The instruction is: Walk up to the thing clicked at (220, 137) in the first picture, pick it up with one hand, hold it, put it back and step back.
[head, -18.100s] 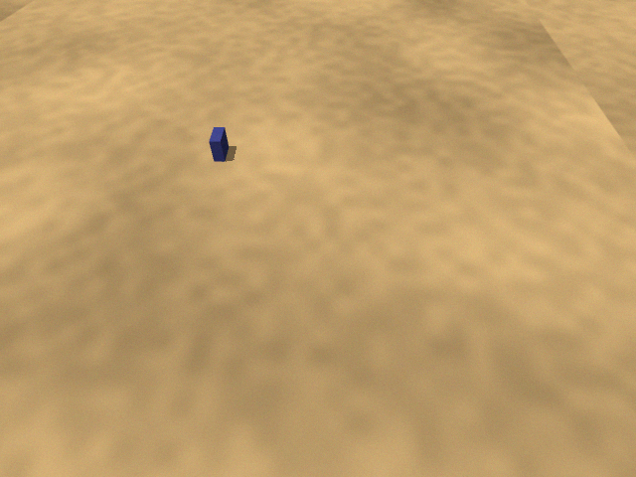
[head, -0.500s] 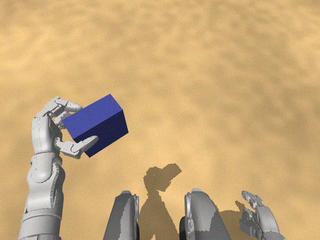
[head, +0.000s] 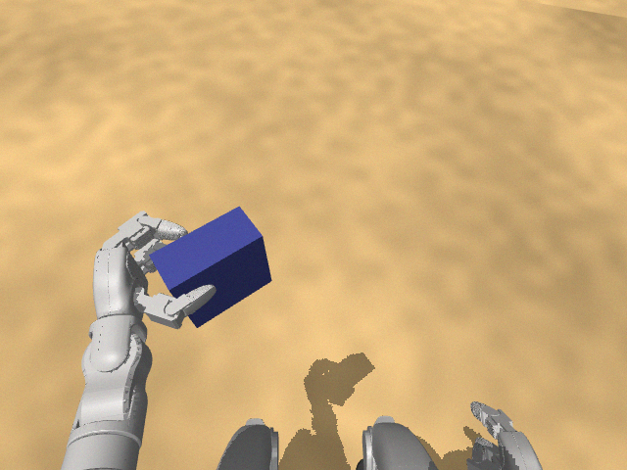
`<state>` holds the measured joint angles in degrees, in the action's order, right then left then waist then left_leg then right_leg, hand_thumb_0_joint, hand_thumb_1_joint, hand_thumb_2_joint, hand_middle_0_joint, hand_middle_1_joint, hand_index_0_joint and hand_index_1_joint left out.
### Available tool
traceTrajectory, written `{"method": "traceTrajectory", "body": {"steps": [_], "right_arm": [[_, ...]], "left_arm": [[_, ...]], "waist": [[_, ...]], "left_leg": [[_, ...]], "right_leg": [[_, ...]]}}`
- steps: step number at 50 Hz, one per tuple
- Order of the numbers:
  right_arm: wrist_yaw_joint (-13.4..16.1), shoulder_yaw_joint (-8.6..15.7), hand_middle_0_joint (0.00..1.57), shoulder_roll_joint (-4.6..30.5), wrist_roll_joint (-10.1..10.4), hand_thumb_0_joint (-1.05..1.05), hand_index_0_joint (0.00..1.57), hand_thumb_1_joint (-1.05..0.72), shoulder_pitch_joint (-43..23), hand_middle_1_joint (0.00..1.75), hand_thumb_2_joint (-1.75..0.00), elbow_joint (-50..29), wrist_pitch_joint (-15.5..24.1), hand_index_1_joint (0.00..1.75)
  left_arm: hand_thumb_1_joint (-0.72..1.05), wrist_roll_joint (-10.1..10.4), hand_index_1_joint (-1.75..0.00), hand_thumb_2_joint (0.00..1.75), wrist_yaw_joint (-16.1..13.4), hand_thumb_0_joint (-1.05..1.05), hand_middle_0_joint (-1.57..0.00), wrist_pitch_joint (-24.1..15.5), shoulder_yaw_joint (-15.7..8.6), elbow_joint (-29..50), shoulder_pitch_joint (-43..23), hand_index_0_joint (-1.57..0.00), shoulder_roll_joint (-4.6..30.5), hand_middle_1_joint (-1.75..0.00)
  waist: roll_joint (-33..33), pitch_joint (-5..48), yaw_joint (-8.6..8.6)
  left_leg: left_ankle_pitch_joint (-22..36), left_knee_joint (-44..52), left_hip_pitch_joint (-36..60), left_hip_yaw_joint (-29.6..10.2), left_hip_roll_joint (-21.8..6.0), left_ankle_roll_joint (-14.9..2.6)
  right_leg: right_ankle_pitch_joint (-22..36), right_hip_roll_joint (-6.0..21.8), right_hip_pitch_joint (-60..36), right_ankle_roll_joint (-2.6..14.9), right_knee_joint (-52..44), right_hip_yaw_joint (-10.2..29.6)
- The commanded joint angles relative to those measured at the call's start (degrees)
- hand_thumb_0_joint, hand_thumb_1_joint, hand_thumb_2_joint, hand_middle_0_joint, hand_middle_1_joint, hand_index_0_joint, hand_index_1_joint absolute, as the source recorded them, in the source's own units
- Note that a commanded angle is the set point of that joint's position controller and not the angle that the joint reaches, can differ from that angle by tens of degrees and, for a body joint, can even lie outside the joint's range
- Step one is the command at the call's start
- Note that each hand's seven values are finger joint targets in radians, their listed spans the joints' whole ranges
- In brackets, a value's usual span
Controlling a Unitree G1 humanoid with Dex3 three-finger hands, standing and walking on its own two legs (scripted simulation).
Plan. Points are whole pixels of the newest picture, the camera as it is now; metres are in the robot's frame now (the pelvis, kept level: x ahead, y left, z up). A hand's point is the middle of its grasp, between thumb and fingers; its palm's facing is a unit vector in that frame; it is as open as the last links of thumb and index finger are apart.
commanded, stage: hold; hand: left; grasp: from the side
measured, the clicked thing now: (217, 269) +0.36 +0.14 +0.01
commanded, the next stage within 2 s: crouch in 1.00 s
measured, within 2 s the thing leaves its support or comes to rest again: neither
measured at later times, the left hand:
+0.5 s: hand (177, 254) +0.35 +0.17 +0.07, palm faces +0.18 -0.98 -0.01, open 9.7 cm
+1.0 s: hand (175, 249) +0.35 +0.17 +0.09, palm faces +0.19 -0.98 +0.00, open 9.8 cm
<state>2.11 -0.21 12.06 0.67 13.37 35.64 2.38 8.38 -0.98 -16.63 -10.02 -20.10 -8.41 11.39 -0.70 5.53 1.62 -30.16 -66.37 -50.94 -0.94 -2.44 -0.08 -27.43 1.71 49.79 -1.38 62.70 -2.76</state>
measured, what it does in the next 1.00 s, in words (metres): stands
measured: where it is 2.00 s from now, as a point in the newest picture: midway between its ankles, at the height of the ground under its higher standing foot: outside the picture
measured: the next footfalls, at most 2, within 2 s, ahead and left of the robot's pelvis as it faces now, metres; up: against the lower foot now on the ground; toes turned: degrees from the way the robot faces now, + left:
none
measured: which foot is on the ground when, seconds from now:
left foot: down 0.00-1.00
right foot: down 0.00-1.00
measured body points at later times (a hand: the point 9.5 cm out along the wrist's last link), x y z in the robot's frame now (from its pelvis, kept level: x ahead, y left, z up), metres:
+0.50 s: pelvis +0.01 -0.01 +0.03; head +0.07 +0.00 +0.47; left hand +0.33 +0.22 +0.07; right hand +0.14 -0.26 -0.08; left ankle +0.02 +0.11 -0.65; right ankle +0.03 -0.14 -0.65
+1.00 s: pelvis +0.02 -0.02 +0.04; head +0.07 -0.01 +0.49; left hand +0.33 +0.22 +0.09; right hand +0.15 -0.26 -0.07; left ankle +0.02 +0.11 -0.65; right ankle +0.03 -0.14 -0.65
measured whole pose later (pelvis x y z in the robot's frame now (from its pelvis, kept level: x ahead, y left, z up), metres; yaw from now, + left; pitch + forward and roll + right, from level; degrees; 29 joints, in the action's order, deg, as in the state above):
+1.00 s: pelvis +0.02 -0.02 +0.04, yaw +0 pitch +8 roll -1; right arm 1.4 0.3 12.6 0.4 12.7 37.6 1.0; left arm 9.5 0.4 -20.1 -10.5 -23.3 -6.5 9.9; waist -0.5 2.7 1.2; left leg -25.6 -52.1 -34.8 -0.3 -2.6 1.2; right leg -23.9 1.3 34.7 -0.3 50.4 -2.7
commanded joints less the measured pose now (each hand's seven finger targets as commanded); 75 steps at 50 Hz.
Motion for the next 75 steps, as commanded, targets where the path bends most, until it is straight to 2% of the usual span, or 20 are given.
{"method": "traceTrajectory", "body": {"steps": [1, 5, 6, 12, 13, 15, 17, 29, 32, 33, 44, 52, 53, 56, 60, 61, 63, 69, 73, 75], "right_arm": [[0.87, 3.43, 0.2, 8.09, -0.43, 0.0, 0.2, -0.91, 1.0, 0.3, -0.89, -6.27, 2.23, 0.3], [0.71, 3.31, 0.2, 8.08, -0.45, 0.0, 0.2, -0.91, 0.65, 0.3, -0.9, -6.2, 2.23, 0.3], [0.81, 3.43, 0.2, 8.16, -0.52, 0.0, 0.2, -0.91, 0.91, 0.3, -0.9, -5.93, 2.18, 0.3], [0.53, 3.35, 0.2, 8.0, -0.55, 0.0, 0.2, -0.91, 0.44, 0.3, -0.9, -5.91, 1.86, 0.3], [0.53, 3.52, 0.2, 8.24, -0.55, 0.0, 0.2, -0.91, 0.92, 0.3, -0.9, -5.65, 1.95, 0.3], [0.44, 3.39, 0.2, 8.14, -0.49, 0.0, 0.2, -0.91, 0.16, 0.3, -0.9, -5.79, 1.89, 0.3], [0.43, 3.81, 0.2, 8.47, -0.65, 0.0, 0.2, -0.91, 0.55, 0.3, -0.9, -5.43, 1.88, 0.3], [0.17, 3.6, 0.2, 8.25, -0.56, 0.0, 0.2, -0.92, -0.56, 0.3, -0.9, -5.2, 1.52, 0.3], [0.11, 3.57, 0.2, 8.03, -0.71, 0.0, 0.2, -0.92, -0.35, 0.3, -0.9, -4.82, 1.5, 0.3], [0.13, 3.61, 0.2, 8.3, -0.52, 0.0, 0.2, -0.92, -0.98, 0.3, -0.9, -5.11, 1.45, 0.3], [-0.17, 3.75, 0.2, 8.34, -0.39, 0.0, 0.2, -0.92, -2.23, 0.3, -0.9, -5.48, 1.17, 0.3], [0.07, 3.57, 0.2, 7.99, -0.43, 0.0, 0.2, -0.92, -1.16, 0.3, -0.9, -4.88, 0.92, 0.3], [0.01, 3.64, 0.2, 8.12, -0.4, 0.0, 0.2, -0.92, -1.39, 0.3, -0.9, -5.07, 1.01, 0.3], [-0.19, 3.7, 0.2, 8.11, -0.3, 0.0, 0.2, -0.87, -2.48, 0.3, -0.9, -5.4, 0.91, 0.3], [-0.41, 4.01, 0.2, 8.28, -0.42, 0.0, 0.2, -0.86, -2.39, 0.3, -0.89, -4.74, 1.05, 0.3], [-0.63, 3.81, 0.2, 7.97, -0.46, 0.0, 0.2, -0.85, -2.94, 0.3, -0.89, -5.45, 1.05, 0.3], [-0.94, 4.24, 0.2, 8.32, -0.72, 0.0, 0.2, -0.86, -2.32, 0.3, -0.9, -4.64, 0.91, 0.3], [-1.9, 4.69, 0.2, 8.13, -2.06, 0.0, 0.2, -0.84, -1.56, 0.3, -0.89, -3.06, 1.51, 0.3], [-2.82, 4.9, 0.2, 8.53, -3.1, 0.0, 0.2, -0.86, -1.4, 0.3, -0.9, -1.88, 2.35, 0.3], [-3.29, 4.64, 0.2, 8.67, -3.56, 0.0, 0.2, -0.87, -1.78, 0.3, -0.9, -1.7, 2.4, 0.3]], "left_arm": [[0.08, 0.31, -1.39, 1.19, -0.57, 0.0, -1.24, -4.88, -2.53, 12.8, -13.64, -1.26, 6.75, -1.4], [0.09, 0.13, -1.39, 1.19, -0.12, 0.0, -1.24, -5.32, -0.65, 11.08, -13.74, -1.27, 5.53, -1.39], [0.08, 0.12, -1.4, 1.19, 0.08, 0.0, -1.26, -5.4, -2.15, 10.59, -13.57, -1.28, 7.13, -1.4], [0.07, 0.57, -1.39, 1.19, 0.36, 0.0, -1.22, -6.02, -1.71, 10.59, -13.81, -1.25, 5.95, -1.39], [0.08, 0.86, -1.4, 1.21, 0.22, 0.0, -1.23, -6.01, -2.97, 10.43, -13.7, -1.25, 6.68, -1.4], [0.08, 0.77, -1.4, 1.2, 0.51, 0.0, -1.23, -6.25, -1.31, 10.62, -14.46, -1.25, 5.54, -1.4], [0.08, 0.58, -1.38, 1.2, 0.38, 0.0, -1.22, -6.55, -3.14, 10.02, -14.73, -1.24, 7.21, -1.38], [0.06, 1.03, -1.41, 1.23, 0.86, 0.0, -1.23, -7.37, -1.91, 9.08, -14.02, -1.25, 5.68, -1.41], [0.04, 1.15, -1.41, 1.23, 0.82, 0.0, -1.24, -7.72, -3.09, 9.9, -14.98, -1.25, 6.57, -1.41], [0.05, 0.92, -1.41, 1.22, 0.92, 0.0, -1.23, -7.46, -1.55, 8.5, -12.96, -1.25, 5.39, -1.4], [0.04, 1.29, -1.44, 1.25, 1.29, 0.0, -1.26, -7.89, -2.77, 9.28, -12.48, -1.27, 6.36, -1.43], [0.02, 1.38, -1.44, 1.25, 1.6, 0.0, -1.24, -7.4, -2.14, 9.9, -10.84, -1.26, 5.76, -1.43], [0.03, 1.26, -1.45, 1.26, 1.63, 0.0, -1.26, -7.64, -3.16, 11.9, -12.71, -1.27, 7.3, -1.44], [0.05, 0.99, -1.5, 1.29, 1.79, 0.0, -1.36, -7.49, -1.22, 10.93, -13.51, -1.38, 5.46, -1.5], [0.1, 0.78, -1.44, 1.26, 1.3, 0.0, -1.31, -6.98, -2.41, 5.3, -10.38, -1.33, 4.92, -1.44], [0.1, 0.59, -1.44, 1.26, 1.2, 0.0, -1.3, -7.28, -1.11, 6.13, -11.51, -1.32, 3.6, -1.44], [0.04, 0.18, -1.45, 1.26, 0.59, 0.0, -1.3, -7.58, -2.8, 1.65, -9.36, -1.32, 4.13, -1.45], [0.13, -1.16, -1.47, 1.31, -1.8, 0.0, -1.3, -13.66, -4.21, -2.33, -16.82, -1.32, 4.03, -1.47], [0.1, -1.91, -1.48, 1.31, -0.96, 0.0, -1.3, -20.54, -5.38, -4.13, -24.12, -1.32, 7.1, -1.48], [0.09, -2.3, -1.48, 1.32, -0.37, 0.0, -1.29, -22.85, -4.35, -12.85, -23.19, -1.31, 5.01, -1.47]], "waist": [[-2.29, 18.41, 0.08], [-1.43, 16.79, 0.48], [-1.59, 16.94, 0.35], [-0.7, 16.36, 0.07], [-0.4, 17.33, -0.18], [-0.87, 16.31, 0.24], [-0.58, 16.01, 0.28], [0.85, 15.08, 0.37], [-0.45, 15.85, 0.07], [-0.05, 13.84, 0.24], [0.95, 13.14, -0.31], [1.01, 14.69, 0.04], [-0.31, 14.95, -0.11], [-0.76, 11.84, 0.05], [1.25, 8.53, 0.2], [1.47, 8.42, 0.08], [3.15, 7.57, -0.04], [1.65, 11.85, 0.88], [-1.63, 18.28, 1.73], [-1.2, 19.02, 2.7]], "left_leg": [[14.8, 13.48, 14.32, -1.57, 1.19, 0.27], [15.96, 14.61, 15.55, -1.19, 1.24, 0.14], [16.06, 14.82, 15.35, -1.03, 1.28, 0.05], [16.98, 16.54, 17.64, -0.54, 1.44, 0.06], [17.67, 16.75, 17.84, -0.5, 1.35, 0.11], [17.35, 17.08, 18.85, -0.07, 1.46, 0.07], [16.05, 17.69, 18.27, -0.16, 1.47, 0.04], [17.16, 19.2, 19.76, 0.52, 1.73, -0.19], [18.74, 19.23, 20.59, 0.64, 1.78, -0.05], [18.68, 19.84, 21.17, 0.76, 1.75, -0.03], [16.42, 21.61, 21.38, 0.73, 1.93, -0.13], [22.57, 21.02, 23.37, 1.22, 2.03, -0.32], [22.88, 21.42, 24.47, 1.16, 1.99, -0.2], [19.3, 22.64, 24.32, 0.93, 1.83, -0.01], [16.17, 22.94, 21.28, 0.55, 1.73, -0.1], [16.07, 22.67, 20.91, 0.78, 1.76, -0.08], [14.16, 21.77, 18.61, 0.78, 1.82, -0.37], [14.52, 15.37, 13.37, 0.4, 1.92, -0.2], [14.71, 6.52, 7.9, -0.26, 2.01, -0.15], [12.44, 1.31, 1.65, -1.0, 2.15, -0.1]], "right_leg": [[13.83, -2.16, -11.42, 2.35, -9.34, -0.72], [15.27, -2.05, -13.5, 2.27, -11.01, -0.55], [15.55, -1.97, -14.46, 2.22, -11.47, -0.39], [16.74, -1.99, -17.4, 2.06, -13.74, -0.24], [17.4, -2.0, -18.4, 2.13, -13.67, -0.22], [17.48, -1.87, -18.12, 2.0, -14.46, 0.17], [16.39, -1.93, -18.34, 1.95, -14.9, 0.04], [18.32, -1.85, -21.8, 1.5, -17.22, 0.47], [19.69, -1.83, -22.37, 1.63, -17.15, 0.58], [19.53, -1.82, -21.84, 1.61, -17.45, 0.5], [17.36, -1.84, -23.94, 1.42, -19.36, 0.51], [24.55, -1.68, -27.04, 1.11, -19.52, 0.89], [24.23, -1.76, -26.69, 1.28, -19.47, 0.76], [19.82, -1.91, -24.15, 1.53, -20.34, 0.39], [16.74, -2.07, -22.17, 1.63, -20.29, 0.0], [16.8, -1.93, -21.74, 1.62, -20.2, 0.04], [15.06, -1.68, -21.12, 1.5, -19.84, 0.36], [15.53, -1.34, -13.84, 1.87, -12.72, 0.72], [14.91, -1.21, -4.14, 2.19, -3.88, 0.99], [12.02, -1.3, 3.22, 2.4, 1.22, 0.72]]}}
